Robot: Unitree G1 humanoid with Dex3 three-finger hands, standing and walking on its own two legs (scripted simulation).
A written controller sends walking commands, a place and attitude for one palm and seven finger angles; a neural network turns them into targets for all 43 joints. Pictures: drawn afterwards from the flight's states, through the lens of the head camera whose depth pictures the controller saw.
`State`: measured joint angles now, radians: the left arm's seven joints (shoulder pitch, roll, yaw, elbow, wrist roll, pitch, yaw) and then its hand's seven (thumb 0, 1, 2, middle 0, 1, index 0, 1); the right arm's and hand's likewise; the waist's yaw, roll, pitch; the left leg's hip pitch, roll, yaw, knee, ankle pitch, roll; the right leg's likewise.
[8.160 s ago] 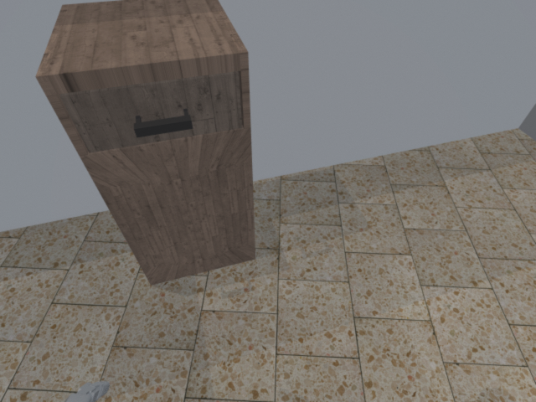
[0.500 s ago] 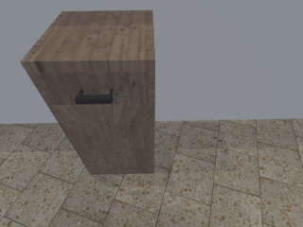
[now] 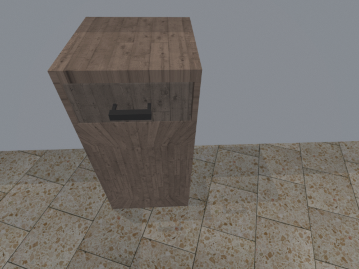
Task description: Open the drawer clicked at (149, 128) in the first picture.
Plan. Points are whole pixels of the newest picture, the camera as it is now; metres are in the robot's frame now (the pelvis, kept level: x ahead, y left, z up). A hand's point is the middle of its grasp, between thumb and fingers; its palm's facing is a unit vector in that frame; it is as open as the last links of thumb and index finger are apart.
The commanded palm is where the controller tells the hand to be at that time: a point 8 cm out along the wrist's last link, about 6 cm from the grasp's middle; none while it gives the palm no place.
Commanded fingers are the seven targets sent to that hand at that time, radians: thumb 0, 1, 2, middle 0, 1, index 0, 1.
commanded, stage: shuffle to correct the standing spot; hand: left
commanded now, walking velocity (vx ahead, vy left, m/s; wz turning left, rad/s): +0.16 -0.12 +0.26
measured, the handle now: (131, 110) +0.58 +0.19 +0.02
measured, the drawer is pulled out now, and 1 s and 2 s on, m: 0.00 0.00 0.00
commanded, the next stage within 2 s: come to a stop and stand still in 0.38 s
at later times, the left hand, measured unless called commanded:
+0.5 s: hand out of the picture +0.02 +0.10 -0.16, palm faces +0.15 -0.97 -0.17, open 7.3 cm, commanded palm none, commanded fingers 0.00 0.90 0.90 -0.20 -0.30 -0.20 -0.30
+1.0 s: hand out of the picture +0.12 +0.11 -0.17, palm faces +0.18 -0.94 -0.30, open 7.4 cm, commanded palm none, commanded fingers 0.00 0.90 0.90 -0.20 -0.30 -0.20 -0.30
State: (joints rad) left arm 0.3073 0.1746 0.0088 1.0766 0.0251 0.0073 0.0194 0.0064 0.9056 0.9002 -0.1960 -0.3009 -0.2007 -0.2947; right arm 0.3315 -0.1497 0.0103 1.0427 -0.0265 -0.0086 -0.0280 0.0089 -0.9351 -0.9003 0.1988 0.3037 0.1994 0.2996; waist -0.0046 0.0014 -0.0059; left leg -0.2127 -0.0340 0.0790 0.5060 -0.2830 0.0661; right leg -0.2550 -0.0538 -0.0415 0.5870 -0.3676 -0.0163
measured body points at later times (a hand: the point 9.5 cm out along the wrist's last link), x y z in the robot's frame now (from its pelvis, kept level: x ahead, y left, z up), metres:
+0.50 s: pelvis +0.07 -0.05 +0.00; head +0.10 -0.06 +0.45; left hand +0.02 +0.15 -0.15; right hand +0.11 -0.29 -0.16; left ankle +0.06 +0.08 -0.66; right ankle +0.01 -0.11 -0.74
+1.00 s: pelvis +0.10 -0.09 -0.02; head +0.14 -0.11 +0.43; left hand +0.11 +0.16 -0.15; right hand +0.24 -0.29 -0.17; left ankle +0.16 +0.06 -0.73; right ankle +0.11 -0.20 -0.74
